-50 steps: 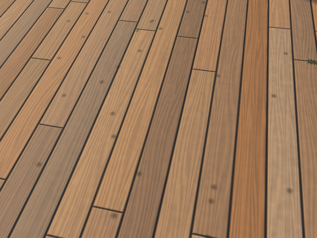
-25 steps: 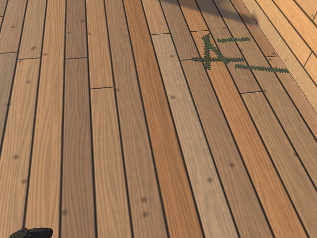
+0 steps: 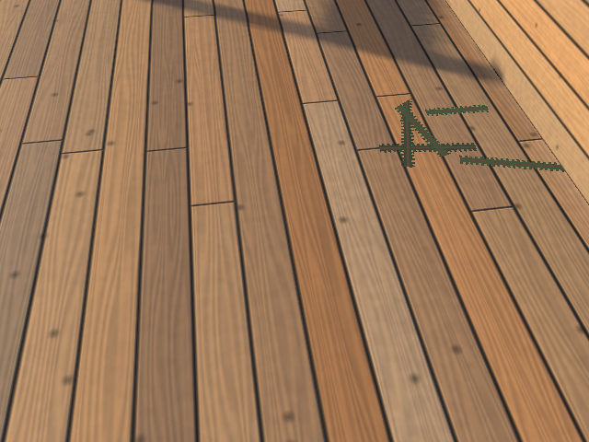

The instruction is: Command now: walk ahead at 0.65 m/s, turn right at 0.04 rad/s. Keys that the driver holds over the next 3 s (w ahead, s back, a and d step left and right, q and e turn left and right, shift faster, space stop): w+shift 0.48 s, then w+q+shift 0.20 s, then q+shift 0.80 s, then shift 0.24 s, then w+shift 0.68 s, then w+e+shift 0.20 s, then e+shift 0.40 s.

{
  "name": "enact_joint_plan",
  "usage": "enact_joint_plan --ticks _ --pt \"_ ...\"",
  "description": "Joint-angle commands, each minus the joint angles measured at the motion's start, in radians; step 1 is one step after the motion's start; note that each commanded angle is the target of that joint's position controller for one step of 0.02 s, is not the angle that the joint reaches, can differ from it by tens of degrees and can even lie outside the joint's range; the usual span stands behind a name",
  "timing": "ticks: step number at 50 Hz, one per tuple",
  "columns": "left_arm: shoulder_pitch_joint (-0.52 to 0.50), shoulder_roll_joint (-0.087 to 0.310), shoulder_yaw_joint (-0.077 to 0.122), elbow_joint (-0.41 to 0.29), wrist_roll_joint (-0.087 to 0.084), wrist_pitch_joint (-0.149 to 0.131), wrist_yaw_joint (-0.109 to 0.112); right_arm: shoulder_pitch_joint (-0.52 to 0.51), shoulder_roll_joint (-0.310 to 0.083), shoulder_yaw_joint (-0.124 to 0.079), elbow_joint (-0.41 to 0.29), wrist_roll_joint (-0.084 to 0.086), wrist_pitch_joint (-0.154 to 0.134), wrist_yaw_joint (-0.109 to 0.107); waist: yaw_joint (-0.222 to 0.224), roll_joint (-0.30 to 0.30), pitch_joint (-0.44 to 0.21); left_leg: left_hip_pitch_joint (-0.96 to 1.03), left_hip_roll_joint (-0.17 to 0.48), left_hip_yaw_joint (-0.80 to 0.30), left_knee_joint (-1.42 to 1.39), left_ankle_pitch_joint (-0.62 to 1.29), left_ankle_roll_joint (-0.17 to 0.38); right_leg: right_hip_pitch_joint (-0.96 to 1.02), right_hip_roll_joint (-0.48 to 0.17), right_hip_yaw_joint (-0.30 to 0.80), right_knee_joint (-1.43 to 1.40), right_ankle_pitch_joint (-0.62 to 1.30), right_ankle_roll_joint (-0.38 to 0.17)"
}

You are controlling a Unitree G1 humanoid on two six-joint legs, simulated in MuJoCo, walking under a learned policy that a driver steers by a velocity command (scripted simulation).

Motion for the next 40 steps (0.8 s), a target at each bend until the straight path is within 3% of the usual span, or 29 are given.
enact_joint_plan --ticks 1,2,3,4,5,6,7,8,10,12,16,20,23,25,26,27,28,29,30,31,32,33,34,36,38,40 --pt "-0.085 0.199 0.062 -0.051 0.044 -0.015 -0.025 -0.074 -0.034 -0.002 -0.081 -0.066 0.031 0.033 -0.037 -0.169 0.078 0.177 -0.062 0.102 -0.155 0.072 -0.018 -0.2 -0.129 0.121 -0.19 -0.231 -0.159" --pt "-0.096 0.184 0.059 -0.047 0.033 -0.014 -0.027 0.006 -0.05 -0.008 -0.056 -0.054 0.039 0.024 -0.081 -0.13 0.077 0.312 -0.074 0.115 -0.181 0.102 -0.019 -0.288 -0.123 0.108 -0.145 -0.245 -0.15" --pt "-0.107 0.161 0.051 -0.045 0.035 -0.017 -0.025 0.134 -0.082 -0.021 -0.018 -0.048 0.036 0.011 -0.146 -0.065 0.06 0.479 -0.079 0.103 -0.184 0.071 -0.013 -0.388 -0.097 0.082 -0.031 -0.189 -0.137" --pt "-0.159 0.118 0.037 -0.055 0.047 -0.023 -0.025 0.348 -0.138 -0.039 0.035 -0.051 0.023 -0.004 -0.267 0.083 -0.002 0.679 0.019 -0.028 -0.23 -0.042 0.006 -0.519 -0.022 0.002 0.291 -0.088 -0.115" --pt "-0.231 0.001 0.004 -0.143 0.032 -0.036 -0.018 0.474 -0.284 -0.059 0.04 -0.071 0.008 -0.016 -0.303 0.42 -0.067 0.726 0.315 -0.546 -0.493 -0.53 0.073 -0.724 0.096 -0.063 0.707 -0.272 -0.074" --pt "-0.224 0.046 0.01 -0.155 0.033 -0.036 -0.013 0.347 -0.25 -0.049 0.011 -0.066 0.01 -0.02 -0.225 0.261 0.0 0.601 0.371 -0.863 -0.609 -0.687 0.141 -0.841 0.104 0.084 0.86 -0.173 -0.091" --pt "-0.235 0.076 0.017 -0.149 0.033 -0.032 -0.02 0.23 -0.206 -0.038 -0.006 -0.054 0.013 -0.019 -0.146 0.143 0.085 0.531 0.374 -0.746 -0.57 -0.6 0.146 -0.887 0.014 0.063 0.895 -0.043 -0.096" --pt "-0.21 0.106 0.02 -0.122 0.045 -0.031 -0.034 0.184 -0.158 -0.026 -0.014 -0.046 0.007 -0.014 -0.108 0.079 0.073 0.457 0.312 -0.609 -0.547 -0.474 0.128 -0.806 -0.035 0.024 0.848 0.029 -0.085" --pt "-0.156 0.107 0.019 -0.078 0.061 -0.018 -0.056 0.149 -0.117 -0.009 -0.014 -0.041 -0.005 -0.018 -0.061 0.105 0.067 0.35 0.215 -0.446 -0.601 -0.348 0.11 -0.689 -0.075 -0.024 0.786 0.084 -0.044" --pt "-0.194 0.092 0.011 -0.087 0.055 -0.001 -0.067 0.188 -0.107 -0.005 0.017 -0.033 -0.02 -0.018 -0.06 0.118 0.117 0.314 0.186 -0.375 -0.654 -0.261 0.132 -0.711 -0.085 -0.047 0.759 0.163 -0.021" --pt "-0.354 0.082 0.0 -0.127 0.047 0.005 -0.069 0.281 -0.085 0.0 0.066 -0.016 -0.031 -0.013 -0.093 0.061 0.172 0.37 0.155 -0.233 -0.708 -0.012 0.149 -0.777 -0.082 -0.098 0.579 0.28 0.003" --pt "-0.494 0.055 -0.02 -0.165 0.034 0.0 -0.081 0.329 -0.089 0.004 0.107 -0.016 -0.041 -0.019 -0.119 0.067 0.202 0.394 0.158 -0.131 -0.773 0.231 0.139 -0.647 -0.058 -0.161 0.346 0.382 -0.029" --pt "-0.531 0.057 -0.025 -0.174 0.038 -0.005 -0.076 0.34 -0.108 0.006 0.146 -0.018 -0.039 -0.026 -0.11 0.065 0.196 0.513 0.174 -0.061 -0.73 0.576 0.13 -0.561 -0.017 -0.204 0.236 0.337 -0.079" --pt "-0.473 0.078 -0.017 -0.16 0.043 -0.006 -0.054 0.346 -0.145 0.004 0.171 -0.025 -0.033 -0.036 -0.067 0.116 0.112 0.566 0.191 -0.04 -0.545 1.12 0.112 -0.386 0.066 -0.234 0.225 0.222 -0.112" --pt "-0.344 0.111 -0.002 -0.129 0.044 -0.008 -0.039 0.342 -0.174 -0.001 0.184 -0.034 -0.025 -0.044 0.004 0.144 0.029 0.57 0.202 -0.047 -0.371 1.292 0.102 -0.238 0.097 -0.215 0.231 0.146 -0.127" --pt "-0.11 0.146 0.016 -0.059 0.043 -0.013 -0.02 0.304 -0.198 -0.007 0.183 -0.036 -0.013 -0.05 0.118 0.138 -0.089 0.474 0.183 -0.037 -0.114 1.258 0.091 0.032 0.102 -0.195 0.193 0.123 -0.14" --pt "0.087 0.223 0.042 -0.011 0.063 -0.017 0.0 0.289 -0.144 0.006 0.156 -0.037 -0.014 -0.049 0.187 0.063 -0.22 0.225 0.131 -0.03 0.222 0.915 0.09 0.343 -0.081 0.001 0.208 -0.103 -0.15" --pt "0.098 0.312 0.066 -0.008 0.098 -0.026 0.004 0.399 0.042 0.046 0.108 0.002 -0.023 -0.029 0.063 -0.242 -0.37 -0.171 -0.042 -0.061 0.603 -0.055 0.07 0.616 -0.409 0.545 0.072 -0.574 -0.222" --pt "0.057 0.25 0.057 -0.016 0.07 -0.026 -0.006 0.295 -0.077 0.02 0.108 0.007 -0.024 -0.031 0.101 -0.138 -0.345 -0.241 -0.052 -0.147 0.689 -0.049 0.1 0.492 -0.408 0.751 -0.128 -0.708 -0.196" --pt "-0.042 0.192 0.043 0.001 0.068 -0.03 -0.006 0.181 -0.103 0.007 0.078 0.008 -0.02 -0.029 0.055 -0.083 -0.129 -0.293 0.01 -0.129 0.672 0.071 0.1 0.321 -0.363 0.532 -0.127 -0.534 -0.158" --pt "-0.085 0.142 0.034 0.011 0.063 -0.04 -0.01 0.169 -0.078 0.017 0.083 0.0 -0.018 -0.022 0.022 -0.016 -0.047 -0.257 0.052 -0.123 0.615 0.132 0.097 0.179 -0.334 0.387 -0.145 -0.333 -0.147" --pt "-0.104 0.118 0.028 0.025 0.059 -0.047 -0.009 0.166 -0.055 0.019 0.096 -0.011 -0.005 -0.012 -0.008 -0.015 0.008 -0.216 0.076 -0.12 0.585 0.142 0.089 0.074 -0.288 0.258 -0.172 -0.209 -0.119" --pt "-0.101 0.095 0.02 0.042 0.051 -0.055 -0.006 0.199 -0.033 0.022 0.098 -0.025 0.014 -0.002 -0.047 -0.056 0.029 -0.178 0.092 -0.118 0.57 0.143 0.075 -0.001 -0.272 0.171 -0.194 -0.158 -0.107" --pt "-0.095 0.043 0.006 0.071 0.03 -0.076 -0.01 0.163 0.002 0.024 0.092 -0.03 0.048 0.003 -0.075 -0.021 0.118 -0.188 0.114 -0.097 0.547 0.14 0.048 -0.073 -0.249 -0.003 -0.216 0.158 -0.09" --pt "-0.099 0.044 0.004 0.088 0.019 -0.095 -0.015 0.093 0.019 0.027 0.054 -0.036 0.064 0.006 -0.102 -0.04 0.164 -0.217 0.104 -0.042 0.49 0.182 0.026 -0.106 -0.229 -0.175 -0.188 0.656 -0.081" --pt "-0.15 0.038 0.0 0.087 0.02 -0.098 -0.012 0.032 0.036 0.035 0.02 -0.03 0.059 0.013 -0.123 -0.077 0.17 -0.175 0.062 0.028 0.308 0.309 0.022 -0.146 -0.153 -0.316 -0.178 0.795 -0.065"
